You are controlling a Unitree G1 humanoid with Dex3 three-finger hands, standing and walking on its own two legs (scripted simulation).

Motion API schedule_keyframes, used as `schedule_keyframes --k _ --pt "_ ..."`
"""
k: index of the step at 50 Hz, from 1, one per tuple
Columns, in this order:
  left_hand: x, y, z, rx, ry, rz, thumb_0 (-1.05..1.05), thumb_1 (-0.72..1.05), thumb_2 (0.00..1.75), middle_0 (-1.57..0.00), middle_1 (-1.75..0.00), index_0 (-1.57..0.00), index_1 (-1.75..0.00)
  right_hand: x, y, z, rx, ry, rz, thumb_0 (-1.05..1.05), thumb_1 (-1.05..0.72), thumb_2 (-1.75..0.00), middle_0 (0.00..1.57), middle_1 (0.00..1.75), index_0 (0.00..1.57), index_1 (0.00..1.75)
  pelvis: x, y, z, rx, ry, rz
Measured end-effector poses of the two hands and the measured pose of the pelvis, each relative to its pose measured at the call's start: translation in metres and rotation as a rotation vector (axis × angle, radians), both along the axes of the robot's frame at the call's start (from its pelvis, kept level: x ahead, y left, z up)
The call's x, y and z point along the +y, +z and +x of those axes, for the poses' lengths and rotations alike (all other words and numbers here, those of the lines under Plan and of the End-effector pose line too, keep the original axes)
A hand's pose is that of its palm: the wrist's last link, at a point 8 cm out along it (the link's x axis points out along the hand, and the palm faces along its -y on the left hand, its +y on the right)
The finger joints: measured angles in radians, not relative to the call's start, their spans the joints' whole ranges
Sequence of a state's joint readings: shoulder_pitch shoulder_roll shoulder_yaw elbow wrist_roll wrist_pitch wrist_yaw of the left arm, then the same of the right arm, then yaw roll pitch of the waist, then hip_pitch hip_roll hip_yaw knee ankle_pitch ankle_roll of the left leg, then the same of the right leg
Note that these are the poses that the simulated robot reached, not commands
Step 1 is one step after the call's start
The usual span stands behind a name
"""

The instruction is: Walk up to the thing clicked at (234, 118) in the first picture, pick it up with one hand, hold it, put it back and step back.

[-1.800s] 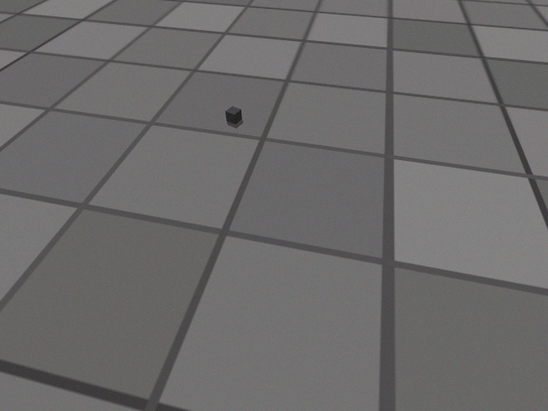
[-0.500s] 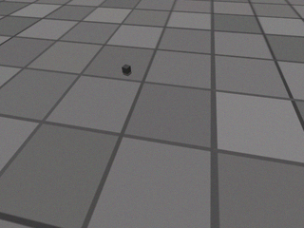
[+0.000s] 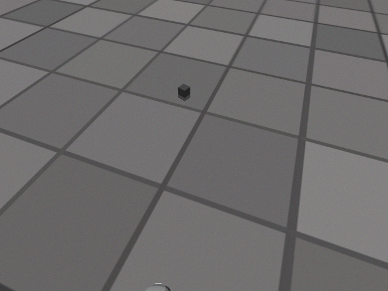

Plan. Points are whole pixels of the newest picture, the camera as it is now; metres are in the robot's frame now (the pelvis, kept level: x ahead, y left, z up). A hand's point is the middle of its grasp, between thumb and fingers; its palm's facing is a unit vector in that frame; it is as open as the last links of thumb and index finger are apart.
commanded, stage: walk up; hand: left
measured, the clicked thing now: (184, 90) +1.75 +0.22 -0.73
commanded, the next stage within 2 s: none
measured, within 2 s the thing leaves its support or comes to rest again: neither
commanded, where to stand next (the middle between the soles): +1.35 -0.01 m, yaw -3 degrees
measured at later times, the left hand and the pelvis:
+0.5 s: hand (123, 181) +0.43 +0.25 -0.12, palm faces -0.06 -0.90 -0.44, open 7.4 cm; pelvis +0.31 -0.03 -0.02, yaw -1 degrees
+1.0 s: hand (132, 156) +0.56 +0.26 -0.16, palm faces +0.01 -0.93 -0.37, open 7.4 cm; pelvis +0.56 -0.02 -0.01, yaw +0 degrees
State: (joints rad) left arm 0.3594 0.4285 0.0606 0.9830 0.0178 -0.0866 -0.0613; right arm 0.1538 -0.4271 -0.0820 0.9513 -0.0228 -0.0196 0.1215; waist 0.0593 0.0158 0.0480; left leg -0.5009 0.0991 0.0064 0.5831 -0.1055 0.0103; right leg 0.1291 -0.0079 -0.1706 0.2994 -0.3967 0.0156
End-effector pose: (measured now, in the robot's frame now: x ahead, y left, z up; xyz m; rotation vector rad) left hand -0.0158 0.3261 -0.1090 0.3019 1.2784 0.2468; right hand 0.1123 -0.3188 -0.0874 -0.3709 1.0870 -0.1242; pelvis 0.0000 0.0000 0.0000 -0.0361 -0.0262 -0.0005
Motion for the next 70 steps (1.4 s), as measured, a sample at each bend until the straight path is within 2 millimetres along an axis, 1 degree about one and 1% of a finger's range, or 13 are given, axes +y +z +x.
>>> schedule_keyframes --k 5,11,18,24,27,32,40,46,51,55,60,65,70 --pt "0.012 -0.020 0.075 0.032 -0.004 -0.010 0.01 0.90 0.90 -0.21 -0.30 -0.21 -0.30 0.024 -0.005 0.081 -0.071 0.016 -0.018 0.00 -0.91 -0.90 0.20 0.30 0.20 0.30 0.018 -0.012 0.065 0.004 0.002 0.052" --pt "0.011 0.007 0.202 -0.091 -0.099 -0.015 0.01 0.90 0.90 -0.21 -0.30 -0.20 -0.30 0.032 0.007 0.109 -0.080 -0.075 0.008 0.00 -0.91 -0.89 0.20 0.30 0.20 0.30 0.021 0.008 0.133 -0.010 -0.006 0.046" --pt "-0.001 0.032 0.338 -0.214 -0.191 0.017 0.01 0.90 0.90 -0.20 -0.30 -0.20 -0.30 0.006 -0.006 0.132 0.017 -0.133 0.010 0.00 -0.90 -0.89 0.20 0.30 0.21 0.30 0.004 0.008 0.214 -0.027 -0.021 0.082" --pt "-0.028 0.032 0.430 -0.249 -0.201 0.071 0.01 0.90 0.90 -0.20 -0.30 -0.20 -0.30 -0.037 -0.044 0.190 0.072 -0.156 0.017 0.01 -0.90 -0.89 0.20 0.30 0.21 0.30 -0.029 -0.015 0.297 -0.018 -0.015 0.079" --pt "-0.045 0.033 0.454 -0.274 -0.168 0.085 0.01 0.90 0.90 -0.20 -0.30 -0.20 -0.30 -0.048 -0.053 0.234 0.095 -0.134 0.025 0.01 -0.91 -0.90 0.20 0.30 0.20 0.30 -0.043 -0.017 0.328 -0.029 -0.002 0.063" --pt "-0.065 0.044 0.457 -0.200 -0.100 0.062 0.01 0.90 0.90 -0.21 -0.30 -0.20 -0.30 -0.050 -0.033 0.318 0.044 -0.087 0.056 0.01 -0.91 -0.90 0.20 0.30 0.20 0.30 -0.052 0.007 0.375 -0.034 -0.015 0.072" --pt "-0.064 0.036 0.475 -0.057 -0.054 0.038 0.01 0.90 0.90 -0.21 -0.30 -0.21 -0.30 -0.052 -0.006 0.421 0.001 -0.055 0.034 0.00 -0.91 -0.90 0.20 0.30 0.20 0.30 -0.052 0.016 0.450 -0.019 -0.020 0.029" --pt "-0.041 0.012 0.523 -0.040 -0.024 0.020 0.01 0.90 0.90 -0.21 -0.30 -0.21 -0.30 -0.034 -0.003 0.504 0.002 -0.001 -0.004 0.00 -0.91 -0.90 0.20 0.30 0.20 0.30 -0.036 0.003 0.514 -0.016 0.004 -0.013" --pt "-0.018 -0.016 0.585 -0.027 -0.016 0.005 0.01 0.90 0.90 -0.21 -0.30 -0.21 -0.30 -0.005 0.000 0.577 -0.078 0.027 -0.030 0.00 -0.91 -0.90 0.20 0.30 0.20 0.30 -0.015 -0.011 0.570 -0.022 -0.001 0.021" --pt "-0.015 -0.009 0.646 -0.055 -0.076 -0.027 0.01 0.90 0.90 -0.20 -0.30 -0.20 -0.30 0.010 0.014 0.601 -0.133 -0.032 -0.017 0.00 -0.91 -0.89 0.20 0.30 0.20 0.30 -0.003 0.001 0.604 -0.034 -0.010 0.004" --pt "-0.009 0.005 0.716 -0.123 -0.121 -0.039 0.01 0.90 0.90 -0.21 -0.30 -0.20 -0.30 0.016 0.023 0.609 -0.096 -0.078 -0.022 0.00 -0.91 -0.89 0.20 0.30 0.20 0.30 0.003 0.013 0.646 -0.043 -0.018 0.023" --pt "-0.005 0.013 0.768 -0.118 -0.139 -0.026 0.01 0.90 0.90 -0.20 -0.30 -0.20 -0.30 0.011 0.019 0.612 -0.028 -0.129 -0.026 0.00 -0.90 -0.89 0.20 0.30 0.21 0.30 0.002 0.016 0.688 -0.046 -0.033 0.043" --pt "-0.016 0.017 0.822 -0.094 -0.167 -0.012 0.01 0.90 0.90 -0.20 -0.30 -0.20 -0.30 -0.001 0.007 0.619 0.054 -0.181 -0.015 0.00 -0.90 -0.89 0.20 0.30 0.20 0.30 -0.007 0.014 0.730 -0.034 -0.040 0.061"
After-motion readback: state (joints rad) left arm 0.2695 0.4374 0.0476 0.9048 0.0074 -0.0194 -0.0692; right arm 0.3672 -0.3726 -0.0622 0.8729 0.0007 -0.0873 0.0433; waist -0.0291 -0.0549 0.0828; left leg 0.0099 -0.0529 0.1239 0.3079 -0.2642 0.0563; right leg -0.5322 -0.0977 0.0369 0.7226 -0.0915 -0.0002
